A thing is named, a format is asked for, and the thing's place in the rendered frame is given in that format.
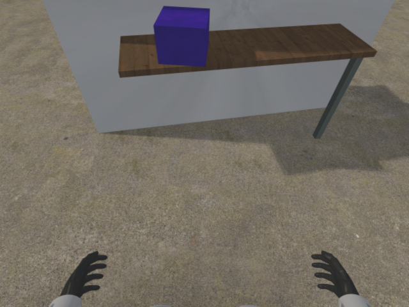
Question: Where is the robot right forearm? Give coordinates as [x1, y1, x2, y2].
[338, 294, 371, 307]

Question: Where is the robot right hand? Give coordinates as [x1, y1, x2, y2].
[311, 251, 359, 298]

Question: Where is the robot left hand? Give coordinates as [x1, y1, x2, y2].
[60, 251, 107, 298]

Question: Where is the table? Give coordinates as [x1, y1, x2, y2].
[118, 24, 377, 139]

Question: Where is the carton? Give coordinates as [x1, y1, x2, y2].
[153, 6, 210, 67]

